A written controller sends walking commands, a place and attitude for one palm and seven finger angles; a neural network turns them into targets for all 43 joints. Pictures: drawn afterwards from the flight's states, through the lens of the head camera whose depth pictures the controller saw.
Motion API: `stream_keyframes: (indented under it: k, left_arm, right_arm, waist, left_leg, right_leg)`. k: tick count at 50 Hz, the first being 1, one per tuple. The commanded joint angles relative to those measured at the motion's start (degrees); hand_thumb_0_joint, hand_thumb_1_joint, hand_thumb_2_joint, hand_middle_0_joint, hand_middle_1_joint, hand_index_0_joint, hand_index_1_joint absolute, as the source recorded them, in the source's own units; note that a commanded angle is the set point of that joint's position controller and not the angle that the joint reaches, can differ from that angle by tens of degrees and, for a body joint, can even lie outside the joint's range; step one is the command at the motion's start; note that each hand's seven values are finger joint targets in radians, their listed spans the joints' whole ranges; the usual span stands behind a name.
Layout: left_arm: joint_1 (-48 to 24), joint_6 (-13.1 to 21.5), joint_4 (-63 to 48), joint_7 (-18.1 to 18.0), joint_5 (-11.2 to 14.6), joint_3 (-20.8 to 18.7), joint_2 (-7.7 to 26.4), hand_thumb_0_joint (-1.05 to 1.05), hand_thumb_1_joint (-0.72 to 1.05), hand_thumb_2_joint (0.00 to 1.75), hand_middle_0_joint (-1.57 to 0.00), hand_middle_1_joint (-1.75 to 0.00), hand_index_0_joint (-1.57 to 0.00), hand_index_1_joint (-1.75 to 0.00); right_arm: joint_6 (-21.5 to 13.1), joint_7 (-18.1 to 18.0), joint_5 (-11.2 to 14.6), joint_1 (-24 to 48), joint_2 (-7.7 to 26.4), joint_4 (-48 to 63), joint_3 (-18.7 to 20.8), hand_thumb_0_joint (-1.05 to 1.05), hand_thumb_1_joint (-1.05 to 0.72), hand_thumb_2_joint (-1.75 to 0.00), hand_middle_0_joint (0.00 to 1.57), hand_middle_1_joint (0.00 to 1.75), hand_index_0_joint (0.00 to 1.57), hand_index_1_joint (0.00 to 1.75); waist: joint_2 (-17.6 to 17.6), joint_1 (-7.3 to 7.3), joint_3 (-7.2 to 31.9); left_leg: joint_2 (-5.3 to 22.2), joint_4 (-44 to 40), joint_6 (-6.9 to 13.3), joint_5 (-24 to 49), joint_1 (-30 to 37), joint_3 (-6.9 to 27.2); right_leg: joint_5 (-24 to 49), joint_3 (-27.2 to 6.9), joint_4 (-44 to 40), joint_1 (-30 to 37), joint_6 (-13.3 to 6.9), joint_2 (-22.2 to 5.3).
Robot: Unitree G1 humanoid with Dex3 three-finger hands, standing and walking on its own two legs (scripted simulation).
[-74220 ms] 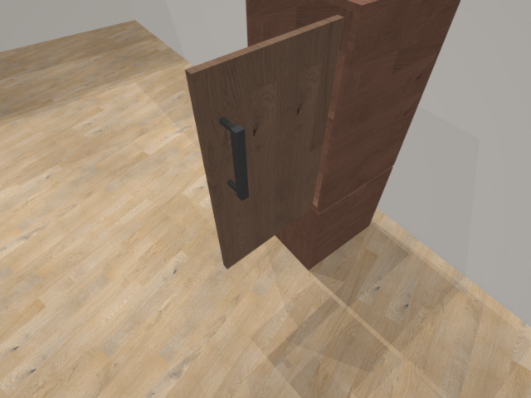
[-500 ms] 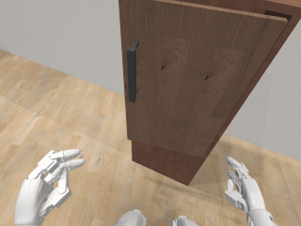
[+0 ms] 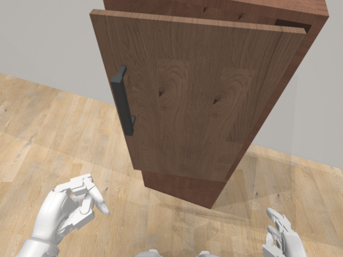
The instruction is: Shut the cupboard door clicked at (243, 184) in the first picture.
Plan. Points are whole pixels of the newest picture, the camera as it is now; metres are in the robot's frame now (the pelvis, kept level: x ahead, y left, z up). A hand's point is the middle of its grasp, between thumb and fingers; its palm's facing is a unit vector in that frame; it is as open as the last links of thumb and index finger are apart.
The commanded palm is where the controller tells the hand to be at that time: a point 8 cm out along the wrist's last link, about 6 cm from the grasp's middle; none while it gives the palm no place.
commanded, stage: raise the hand and make a fist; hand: left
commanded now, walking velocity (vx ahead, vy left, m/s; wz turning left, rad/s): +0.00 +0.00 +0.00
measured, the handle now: (126, 103) +0.42 +0.14 +0.12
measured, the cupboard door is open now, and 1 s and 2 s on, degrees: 11 11 11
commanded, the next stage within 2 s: bring the fist close to the handle in 0.84 s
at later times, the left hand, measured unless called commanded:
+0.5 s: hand (66, 181) +0.23 +0.20 +0.14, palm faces +0.00 -1.00 -0.08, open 3.1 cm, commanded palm +0.20 +0.25 +0.13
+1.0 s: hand (80, 198) +0.21 +0.18 +0.11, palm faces -0.06 -1.00 -0.06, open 3.1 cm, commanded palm +0.20 +0.24 +0.13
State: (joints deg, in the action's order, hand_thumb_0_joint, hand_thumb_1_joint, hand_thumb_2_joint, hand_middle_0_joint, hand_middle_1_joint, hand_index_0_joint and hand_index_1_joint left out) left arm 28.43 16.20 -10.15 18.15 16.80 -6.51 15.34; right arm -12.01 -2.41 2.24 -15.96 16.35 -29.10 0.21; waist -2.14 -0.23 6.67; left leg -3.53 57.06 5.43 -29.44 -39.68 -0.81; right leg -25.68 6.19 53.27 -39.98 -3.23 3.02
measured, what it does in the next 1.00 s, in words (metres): stands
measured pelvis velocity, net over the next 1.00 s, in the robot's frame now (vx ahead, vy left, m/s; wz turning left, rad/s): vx -0.01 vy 0.00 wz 0.01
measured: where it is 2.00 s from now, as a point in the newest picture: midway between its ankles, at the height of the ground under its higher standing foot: outside the picture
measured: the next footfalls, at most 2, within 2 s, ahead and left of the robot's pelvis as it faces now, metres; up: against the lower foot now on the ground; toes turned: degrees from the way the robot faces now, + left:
none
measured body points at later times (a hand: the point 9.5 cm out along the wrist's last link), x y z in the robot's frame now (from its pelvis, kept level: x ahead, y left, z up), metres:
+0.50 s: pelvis +0.00 +0.00 +0.02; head +0.01 +0.01 +0.47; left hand +0.22 +0.25 +0.14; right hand +0.18 -0.22 -0.04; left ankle -0.02 +0.06 -0.68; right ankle +0.01 -0.09 -0.68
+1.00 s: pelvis -0.01 +0.00 +0.03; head +0.00 +0.00 +0.48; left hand +0.21 +0.23 +0.11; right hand +0.17 -0.23 -0.03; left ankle -0.02 +0.05 -0.68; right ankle +0.01 -0.09 -0.68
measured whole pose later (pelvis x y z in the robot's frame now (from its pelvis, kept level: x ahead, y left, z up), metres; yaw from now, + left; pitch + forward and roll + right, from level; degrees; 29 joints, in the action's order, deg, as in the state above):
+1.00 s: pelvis -0.01 +0.00 +0.03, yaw +1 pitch +4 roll -2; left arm 20.5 6.3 -8.0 14.7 15.7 -7.5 16.6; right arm -12.4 -2.9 2.5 -15.3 15.0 -29.5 -3.4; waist -2.7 -0.4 4.3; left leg -4.0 45.2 5.2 -23.6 -25.9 -0.5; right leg -20.1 5.6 41.8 -26.2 -3.2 2.9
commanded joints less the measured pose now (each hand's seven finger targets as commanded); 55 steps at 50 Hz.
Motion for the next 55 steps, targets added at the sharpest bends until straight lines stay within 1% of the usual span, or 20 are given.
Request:
stream_keyframes:
  k: [1,5,9,11,13,16,19,21,25,28,31,34,35,38,42,44,47,49,51,55]
  left_arm:
    - [-1.7,4.7,-19.6,-4.0,2.0,-12.1,10.8,0.00,0.90,0.90,-1.19,-1.38,-1.19,-1.38]
    - [-2.8,3.8,-16.2,-6.1,2.4,-8.0,5.7,0.00,0.90,0.90,-1.26,-1.46,-1.26,-1.46]
    - [-4.5,-1.5,-8.9,-3.3,0.3,-2.6,4.1,0.00,0.90,0.90,-1.30,-1.50,-1.30,-1.50]
    - [-6.8,-3.8,-9.7,-2.0,-0.1,-2.5,5.5,0.00,0.90,0.90,-1.30,-1.50,-1.30,-1.50]
    - [-9.7,-4.7,-12.8,-2.0,0.0,-5.6,8.8,0.00,0.90,0.90,-1.30,-1.50,-1.30,-1.50]
    - [-13.8,-3.6,-17.4,-4.1,0.8,-10.0,11.8,0.00,0.90,0.90,-1.30,-1.50,-1.30,-1.50]
    - [-15.7,-1.7,-17.7,-5.7,1.6,-11.0,11.6,0.00,0.90,0.90,-1.30,-1.50,-1.30,-1.50]
    - [-16.1,-1.8,-15.3,-5.6,1.7,-8.7,8.9,0.00,0.90,0.90,-1.30,-1.50,-1.30,-1.50]
    - [-11.0,-6.2,-6.8,-2.7,1.2,-4.7,5.4,0.00,0.90,0.90,-1.30,-1.50,-1.30,-1.50]
    - [-11.2,-8.7,-7.7,-1.3,0.9,-5.4,7.2,0.00,0.90,0.90,-1.30,-1.50,-1.30,-1.50]
    - [-14.8,-7.4,-12.5,-3.0,0.6,-8.9,10.4,0.00,0.90,0.90,-1.30,-1.50,-1.30,-1.50]
    - [-18.3,-3.4,-16.5,-5.8,0.7,-11.4,12.6,0.00,0.90,0.90,-1.30,-1.50,-1.30,-1.50]
    - [-18.6,-2.1,-17.2,-6.3,0.8,-10.4,10.8,0.00,0.90,0.90,-1.30,-1.50,-1.30,-1.50]
    - [-15.5,-0.8,-12.8,-6.4,0.7,-7.9,7.8,0.00,0.90,0.90,-1.30,-1.50,-1.30,-1.50]
    - [-12.2,-4.1,-8.3,-3.6,-0.2,-4.1,6.0,0.00,0.90,0.90,-1.30,-1.50,-1.30,-1.50]
    - [-11.7,-6.1,-7.2,-2.8,-0.3,-5.1,7.5,0.00,0.90,0.90,-1.30,-1.50,-1.30,-1.50]
    - [-15.2,-6.1,-11.9,-3.3,0.0,-7.8,9.9,0.00,0.90,0.90,-1.30,-1.50,-1.30,-1.50]
    - [-22.1,-4.2,-14.6,-4.8,0.4,-8.3,10.8,0.00,0.90,0.90,-1.30,-1.50,-1.30,-1.50]
    - [-24.4,-2.5,-13.4,-5.9,0.6,-8.3,9.9,0.00,0.90,0.90,-1.30,-1.50,-1.30,-1.50]
    - [-22.8,-2.0,-9.6,-5.9,-0.5,-2.8,4.9,0.00,0.90,0.90,-1.30,-1.50,-1.30,-1.50]
  right_arm:
    - [-3.4,-0.7,0.1,3.1,4.0,11.2,1.8,0.00,-0.90,-0.90,0.20,0.30,0.20,0.30]
    - [-2.4,-0.3,0.2,2.6,3.9,10.2,1.1,0.00,-0.90,-0.90,0.20,0.30,0.20,0.30]
    - [-1.7,-0.2,0.7,2.2,6.0,10.3,1.0,0.00,-0.90,-0.90,0.20,0.30,0.20,0.30]
    - [-1.7,-0.5,1.0,2.3,6.2,11.2,0.9,0.00,-0.90,-0.90,0.20,0.30,0.20,0.30]
    - [-1.9,-0.9,0.8,2.9,6.0,11.8,0.5,0.00,-0.90,-0.90,0.20,0.30,0.20,0.30]
    - [-2.1,-1.2,0.3,3.9,5.0,11.7,-0.3,0.00,-0.90,-0.90,0.20,0.30,0.20,0.30]
    - [-2.4,-1.1,0.2,4.2,4.8,10.5,-0.8,0.00,-0.90,-0.90,0.20,0.30,0.20,0.30]
    - [-2.8,-0.9,0.4,4.2,4.7,9.5,-1.0,0.00,-0.90,-0.90,0.20,0.30,0.20,0.30]
    - [-3.0,-0.7,1.1,3.8,5.7,8.9,-0.4,0.00,-0.90,-0.90,0.20,0.30,0.20,0.30]
    - [-3.0,-0.9,1.2,4.5,6.2,9.7,-0.2,0.00,-0.90,-0.90,0.20,0.30,0.20,0.30]
    - [-3.1,-1.0,0.7,5.4,5.9,10.2,-0.3,0.00,-0.90,-0.90,0.20,0.30,0.20,0.30]
    - [-3.5,-1.1,0.1,5.6,5.5,9.5,-0.5,0.00,-0.90,-0.90,0.20,0.30,0.20,0.30]
    - [-3.8,-1.0,0.1,6.0,5.1,9.4,-0.6,0.00,-0.90,-0.90,0.20,0.30,0.20,0.30]
    - [-4.2,-0.6,0.2,5.0,5.3,8.2,-0.6,0.00,-0.90,-0.90,0.20,0.30,0.20,0.30]
    - [-4.1,-0.5,0.9,4.8,6.1,8.2,0.0,0.00,-0.90,-0.90,0.20,0.30,0.20,0.30]
    - [-3.9,-0.7,0.9,4.8,6.5,8.4,0.2,0.00,-0.90,-0.90,0.20,0.30,0.20,0.30]
    - [-3.8,-1.1,0.6,5.5,6.2,9.3,-0.1,0.00,-0.90,-0.90,0.20,0.30,0.20,0.30]
    - [-3.8,-1.5,0.3,5.8,6.0,8.5,-0.4,0.00,-0.90,-0.90,0.20,0.30,0.20,0.30]
    - [-4.0,-1.6,0.2,5.9,5.5,7.7,-0.7,0.00,-0.90,-0.90,0.20,0.30,0.20,0.30]
    - [-4.3,-1.1,0.3,5.2,5.4,6.9,-0.6,0.00,-0.90,-0.90,0.20,0.30,0.20,0.30]
  waist:
    - [-3.0,-2.93,16.3]
    - [-3.7,-0.99,9.0]
    - [1.2,1.42,3.0]
    - [1.7,1.15,4.0]
    - [0.6,0.15,7.3]
    - [-1.6,-1.00,9.7]
    - [-2.2,-1.09,8.9]
    - [-4.1,-0.37,5.8]
    - [0.2,-0.14,3.2]
    - [1.8,-0.84,3.8]
    - [1.4,-1.27,5.5]
    - [-0.4,-1.35,5.2]
    - [-3.1,-1.44,5.4]
    - [-2.9,-0.43,2.8]
    - [-1.7,0.22,1.7]
    - [1.2,0.25,1.8]
    - [1.0,-0.50,4.3]
    - [1.4,0.64,3.8]
    - [-0.6,0.73,3.2]
    - [-2.5,1.11,4.5]
  left_leg:
    - [3.0,-10.5,-6.1,28.5,10.2,5.3]
    - [3.7,-11.7,-6.7,30.3,11.9,5.7]
    - [4.1,-13.1,-5.8,23.7,10.0,6.3]
    - [4.0,-14.2,-5.5,21.7,10.8,6.5]
    - [3.8,-15.1,-5.4,21.5,12.3,6.4]
    - [3.9,-16.4,-5.9,23.5,15.1,6.6]
    - [4.1,-17.1,-6.3,24.5,16.5,6.9]
    - [4.3,-18.2,-6.8,23.8,17.3,7.3]
    - [4.1,-19.0,-6.2,21.7,15.4,7.1]
    - [3.7,-19.5,-5.6,20.6,14.8,6.4]
    - [3.7,-20.1,-5.3,20.0,15.5,6.5]
    - [4.0,-20.7,-5.7,18.7,16.7,7.1]
    - [4.0,-20.9,-5.9,18.6,17.6,7.1]
    - [4.1,-20.9,-6.2,16.9,17.2,7.9]
    - [3.8,-20.6,-5.5,15.3,15.8,7.5]
    - [3.6,-20.1,-4.7,14.3,14.6,6.9]
    - [3.5,-20.3,-4.5,16.2,15.3,6.6]
    - [3.7,-19.9,-4.3,15.8,15.8,6.7]
    - [3.7,-20.3,-4.6,15.0,16.4,7.2]
    - [3.6,-20.0,-5.0,16.9,17.9,7.4]
  right_leg:
    - [21.4,-5.4,-6.2,16.4,0.6,-2.0]
    - [21.6,-3.8,-7.4,12.6,0.9,-1.3]
    - [17.6,-3.8,-10.6,10.8,1.3,-1.4]
    - [16.7,-4.1,-11.8,12.2,1.4,-1.7]
    - [16.6,-4.4,-12.5,14.9,1.2,-2.0]
    - [17.9,-4.3,-12.6,17.6,0.8,-2.0]
    - [18.1,-3.9,-12.8,17.5,0.6,-1.5]
    - [17.2,-3.2,-13.4,15.7,0.7,-1.5]
    - [16.6,-3.5,-15.3,16.3,1.0,-2.0]
    - [16.6,-4.3,-16.4,18.2,1.1,-2.5]
    - [15.1,-4.5,-16.4,19.3,1.0,-2.4]
    - [13.0,-4.3,-16.0,18.2,0.7,-1.9]
    - [12.7,-4.3,-15.9,17.8,0.6,-1.9]
    - [12.0,-3.7,-15.8,15.6,0.7,-1.8]
    - [11.6,-4.4,-16.9,15.6,0.9,-2.2]
    - [10.8,-5.1,-17.9,16.6,1.2,-2.5]
    - [11.8,-5.1,-17.7,18.6,1.1,-2.6]
    - [10.9,-5.3,-17.6,17.7,1.3,-2.4]
    - [10.1,-4.9,-17.3,16.7,1.1,-2.2]
    - [12.5,-4.4,-16.3,16.0,1.0,-2.3]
